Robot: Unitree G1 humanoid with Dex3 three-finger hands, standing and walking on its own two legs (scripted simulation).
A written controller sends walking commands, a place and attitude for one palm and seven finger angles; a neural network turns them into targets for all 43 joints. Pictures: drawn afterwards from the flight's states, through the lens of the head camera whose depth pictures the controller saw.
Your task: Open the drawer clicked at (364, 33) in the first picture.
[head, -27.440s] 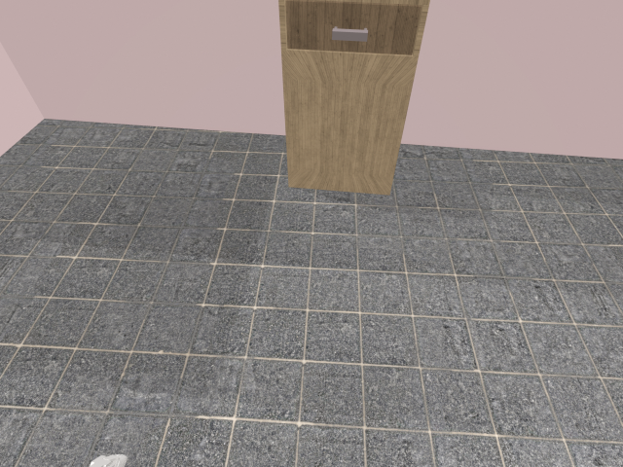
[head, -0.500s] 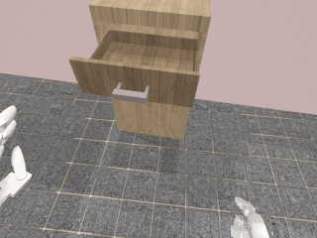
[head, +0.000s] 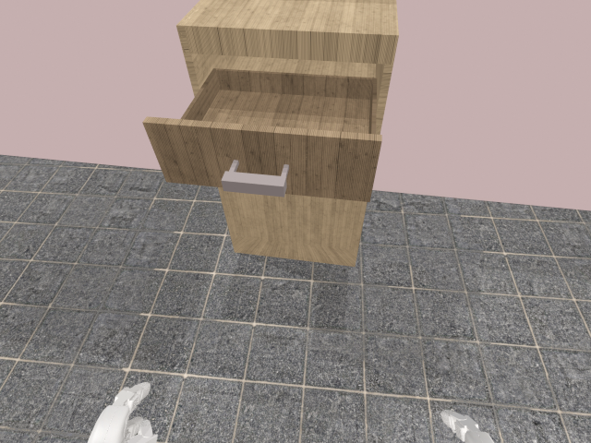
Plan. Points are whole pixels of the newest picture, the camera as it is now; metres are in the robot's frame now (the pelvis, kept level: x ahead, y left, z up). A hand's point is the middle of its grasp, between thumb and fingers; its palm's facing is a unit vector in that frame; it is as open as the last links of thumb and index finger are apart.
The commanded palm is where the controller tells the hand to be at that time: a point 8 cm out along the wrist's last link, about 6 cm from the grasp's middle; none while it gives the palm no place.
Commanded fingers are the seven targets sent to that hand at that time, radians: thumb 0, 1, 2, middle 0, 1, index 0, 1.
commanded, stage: let the arm hang, fingers relaxed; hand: left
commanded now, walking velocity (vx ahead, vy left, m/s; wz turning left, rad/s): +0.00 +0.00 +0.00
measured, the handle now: (257, 175) +0.59 +0.11 +0.00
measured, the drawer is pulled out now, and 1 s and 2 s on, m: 0.29 0.29 0.29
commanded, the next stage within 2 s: look to check the result in 0.90 s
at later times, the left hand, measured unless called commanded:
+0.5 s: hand out of the picture -0.04 +0.18 -0.16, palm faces +0.01 -0.98 -0.20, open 7.4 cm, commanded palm none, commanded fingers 0.00 0.90 0.90 -0.20 -0.30 -0.20 -0.30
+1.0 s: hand out of the picture +0.00 +0.16 -0.16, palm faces +0.01 -0.98 -0.18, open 7.4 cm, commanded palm none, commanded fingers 0.00 0.90 0.90 -0.20 -0.30 -0.20 -0.30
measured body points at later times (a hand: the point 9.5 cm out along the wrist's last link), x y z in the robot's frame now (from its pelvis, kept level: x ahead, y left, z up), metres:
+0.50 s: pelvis +0.00 +0.00 +0.01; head +0.02 +0.00 +0.46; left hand -0.04 +0.23 -0.14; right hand -0.05 -0.20 -0.15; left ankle +0.01 +0.10 -0.73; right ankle +0.02 -0.10 -0.73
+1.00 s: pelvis +0.01 +0.00 +0.01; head +0.03 -0.01 +0.46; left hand +0.00 +0.21 -0.15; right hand -0.03 -0.20 -0.15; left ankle +0.01 +0.10 -0.73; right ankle +0.02 -0.10 -0.73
